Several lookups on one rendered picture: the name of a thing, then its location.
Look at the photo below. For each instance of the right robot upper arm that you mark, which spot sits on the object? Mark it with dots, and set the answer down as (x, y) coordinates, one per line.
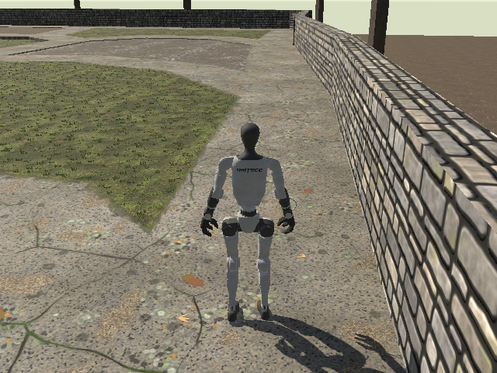
(277, 174)

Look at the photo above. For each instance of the right robot foot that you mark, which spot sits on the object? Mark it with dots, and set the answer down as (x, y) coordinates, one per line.
(263, 312)

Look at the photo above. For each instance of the robot left forearm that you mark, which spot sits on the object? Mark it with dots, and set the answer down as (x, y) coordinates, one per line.
(210, 207)

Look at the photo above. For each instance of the left robot hand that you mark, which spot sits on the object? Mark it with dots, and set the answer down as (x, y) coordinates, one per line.
(205, 224)

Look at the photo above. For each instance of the left robot upper arm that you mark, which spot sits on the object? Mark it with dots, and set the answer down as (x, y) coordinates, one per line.
(220, 177)

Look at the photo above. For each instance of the right robot hand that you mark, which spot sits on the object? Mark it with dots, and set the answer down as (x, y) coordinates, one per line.
(287, 222)

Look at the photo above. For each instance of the robot left shin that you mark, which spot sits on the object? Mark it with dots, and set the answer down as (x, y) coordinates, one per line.
(232, 284)

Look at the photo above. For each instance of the robot right forearm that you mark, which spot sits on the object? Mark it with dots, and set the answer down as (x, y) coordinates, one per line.
(285, 206)

